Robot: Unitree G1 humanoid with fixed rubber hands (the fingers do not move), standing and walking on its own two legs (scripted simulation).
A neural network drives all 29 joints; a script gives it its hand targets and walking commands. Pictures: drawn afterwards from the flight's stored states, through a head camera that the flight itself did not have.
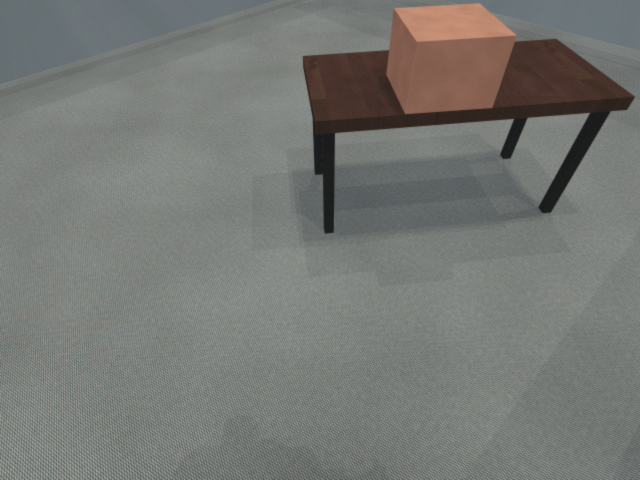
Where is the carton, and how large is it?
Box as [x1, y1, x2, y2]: [386, 3, 516, 113]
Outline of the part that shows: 516,35 479,3 394,8 386,74 404,112 413,113 492,107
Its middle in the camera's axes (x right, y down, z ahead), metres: +0.42 -0.62 +1.30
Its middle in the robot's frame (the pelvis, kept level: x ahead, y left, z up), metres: +1.38 -0.40 -0.08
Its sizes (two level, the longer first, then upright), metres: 0.299 0.293 0.229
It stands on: a table, 0.57 m high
